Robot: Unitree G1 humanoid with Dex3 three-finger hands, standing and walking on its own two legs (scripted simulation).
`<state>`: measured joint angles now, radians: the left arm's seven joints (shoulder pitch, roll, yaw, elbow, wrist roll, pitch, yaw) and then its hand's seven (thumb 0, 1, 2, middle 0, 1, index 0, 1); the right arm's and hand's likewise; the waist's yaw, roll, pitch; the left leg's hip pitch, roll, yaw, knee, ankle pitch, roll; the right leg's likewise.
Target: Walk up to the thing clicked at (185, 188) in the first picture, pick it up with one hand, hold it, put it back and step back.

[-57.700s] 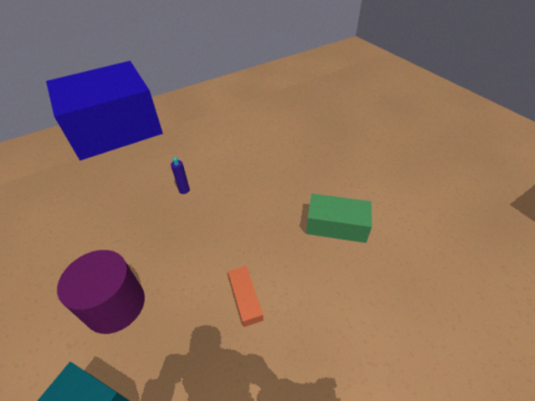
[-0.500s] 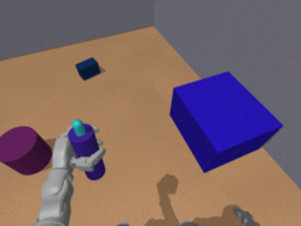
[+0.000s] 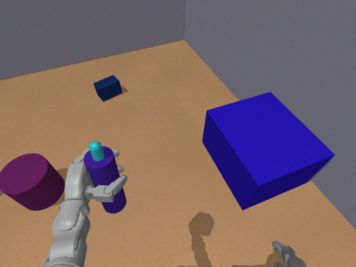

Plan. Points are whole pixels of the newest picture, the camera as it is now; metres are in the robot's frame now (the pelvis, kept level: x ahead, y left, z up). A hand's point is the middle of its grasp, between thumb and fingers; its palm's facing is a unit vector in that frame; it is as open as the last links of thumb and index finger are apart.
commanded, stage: hold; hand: left
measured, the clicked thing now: (106, 177) +0.32 +0.18 +0.03
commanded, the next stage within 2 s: none
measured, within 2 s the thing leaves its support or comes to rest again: neither
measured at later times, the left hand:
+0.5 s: hand (105, 177) +0.31 +0.17 +0.04, palm faces +0.05 -1.00 -0.01, open 8.3 cm
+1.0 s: hand (103, 179) +0.31 +0.18 +0.04, palm faces +0.06 -1.00 -0.01, open 8.3 cm
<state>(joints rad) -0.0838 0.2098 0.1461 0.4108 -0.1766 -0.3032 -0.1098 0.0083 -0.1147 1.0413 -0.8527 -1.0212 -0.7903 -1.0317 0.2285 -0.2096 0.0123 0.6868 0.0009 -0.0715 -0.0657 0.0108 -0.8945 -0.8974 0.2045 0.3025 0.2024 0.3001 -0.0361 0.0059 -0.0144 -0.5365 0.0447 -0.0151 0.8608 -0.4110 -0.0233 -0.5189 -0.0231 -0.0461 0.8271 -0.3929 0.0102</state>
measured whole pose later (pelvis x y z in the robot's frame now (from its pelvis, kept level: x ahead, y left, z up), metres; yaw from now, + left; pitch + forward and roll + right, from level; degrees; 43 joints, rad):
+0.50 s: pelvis -0.01 +0.00 +0.00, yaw +0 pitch +4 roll -1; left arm -0.11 0.21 0.14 0.45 -0.17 -0.32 -0.11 0.01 -0.11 1.04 -0.85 -1.02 -0.79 -1.03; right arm 0.23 -0.21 0.02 0.69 0.00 -0.09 -0.06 0.01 -0.89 -0.90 0.20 0.30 0.20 0.30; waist -0.03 0.00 0.00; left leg -0.51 0.04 -0.01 0.84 -0.39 -0.02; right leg -0.49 -0.03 -0.04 0.80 -0.37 0.02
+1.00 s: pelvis -0.01 +0.00 +0.00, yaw +0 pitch +3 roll -1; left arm -0.11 0.21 0.15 0.47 -0.18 -0.33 -0.11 0.01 -0.11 1.04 -0.85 -1.02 -0.79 -1.03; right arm 0.23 -0.21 0.01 0.70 0.00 -0.11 -0.06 0.01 -0.89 -0.90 0.20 0.30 0.20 0.30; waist -0.03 0.00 -0.01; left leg -0.51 0.04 -0.01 0.83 -0.38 -0.02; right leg -0.49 -0.03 -0.04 0.79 -0.36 0.02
